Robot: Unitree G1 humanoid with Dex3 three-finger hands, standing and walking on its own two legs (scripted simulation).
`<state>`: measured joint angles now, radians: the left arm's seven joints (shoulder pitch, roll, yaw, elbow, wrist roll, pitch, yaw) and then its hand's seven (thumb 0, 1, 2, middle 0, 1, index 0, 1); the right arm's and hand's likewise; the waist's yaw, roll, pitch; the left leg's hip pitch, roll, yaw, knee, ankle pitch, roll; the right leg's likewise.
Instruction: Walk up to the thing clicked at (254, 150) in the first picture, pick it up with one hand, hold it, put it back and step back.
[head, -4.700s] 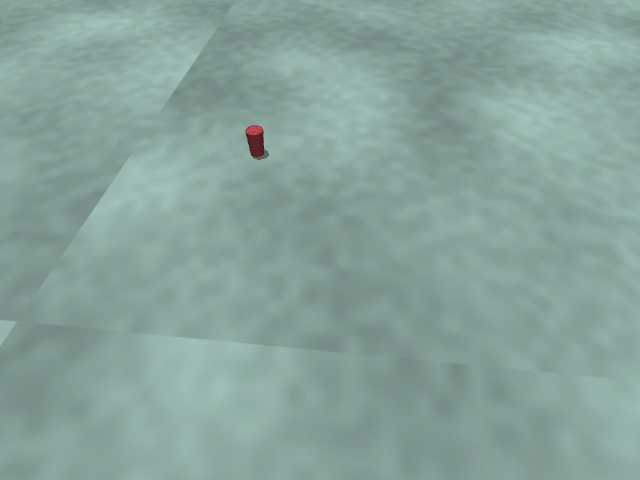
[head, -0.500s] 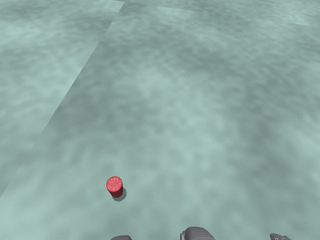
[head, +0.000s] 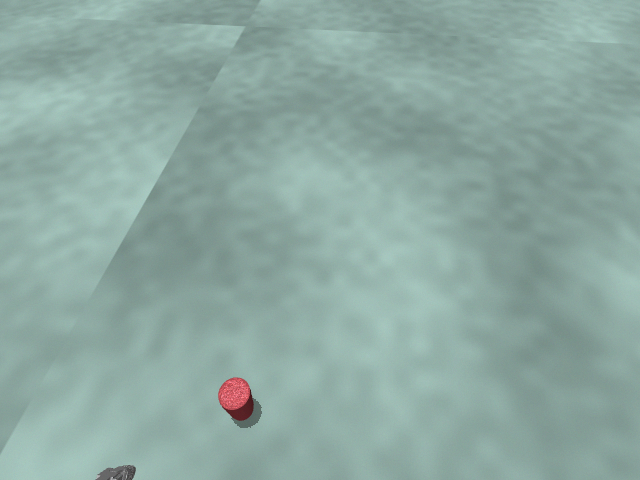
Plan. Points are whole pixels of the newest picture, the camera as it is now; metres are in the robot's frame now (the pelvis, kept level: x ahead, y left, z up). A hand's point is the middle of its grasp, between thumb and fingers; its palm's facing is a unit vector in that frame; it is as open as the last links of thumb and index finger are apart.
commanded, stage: walk up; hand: left
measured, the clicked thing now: (238, 401) +0.43 +0.25 -0.70
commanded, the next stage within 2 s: stand in 0.78 s
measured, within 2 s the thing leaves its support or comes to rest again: neither
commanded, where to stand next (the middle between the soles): +0.10 +0.01 m, yaw +1 degrees
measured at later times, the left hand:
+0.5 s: hand out of the picture +0.07 +0.25 -0.15, palm faces +0.00 -0.95 -0.32, open 7.4 cm
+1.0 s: hand out of the picture +0.10 +0.25 -0.14, palm faces -0.01 -0.94 -0.34, open 7.4 cm
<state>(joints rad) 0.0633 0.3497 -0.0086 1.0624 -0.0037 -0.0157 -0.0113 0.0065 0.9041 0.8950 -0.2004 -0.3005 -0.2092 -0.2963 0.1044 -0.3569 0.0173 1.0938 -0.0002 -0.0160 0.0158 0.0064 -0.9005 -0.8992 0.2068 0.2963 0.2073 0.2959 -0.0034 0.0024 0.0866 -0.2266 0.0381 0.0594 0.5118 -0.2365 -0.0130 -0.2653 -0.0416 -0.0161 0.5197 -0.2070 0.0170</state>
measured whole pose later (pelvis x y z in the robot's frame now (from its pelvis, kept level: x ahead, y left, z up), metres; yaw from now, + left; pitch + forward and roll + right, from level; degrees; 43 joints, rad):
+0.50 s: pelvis +0.01 +0.00 +0.01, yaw +0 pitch -2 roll +0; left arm 0.09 0.34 0.01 1.18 0.01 0.00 -0.02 0.01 0.91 0.90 -0.20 -0.30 -0.21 -0.30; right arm 0.07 -0.36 0.00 1.17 -0.01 -0.01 0.01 0.01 -0.90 -0.90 0.21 0.30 0.21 0.30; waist 0.01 0.00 0.05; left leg -0.14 0.04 0.05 0.35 -0.16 -0.02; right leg -0.17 -0.03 -0.03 0.33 -0.12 0.02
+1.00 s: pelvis +0.03 +0.00 +0.01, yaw +1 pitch -2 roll +0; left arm 0.09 0.35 0.00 1.16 0.01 -0.01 -0.01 0.01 0.91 0.90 -0.20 -0.30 -0.21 -0.30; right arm 0.09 -0.35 0.00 1.16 -0.02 -0.01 0.01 0.01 -0.90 -0.90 0.21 0.30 0.21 0.30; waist 0.00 0.00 0.04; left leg -0.12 0.03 0.05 0.32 -0.17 -0.02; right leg -0.15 -0.05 -0.04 0.33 -0.15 0.02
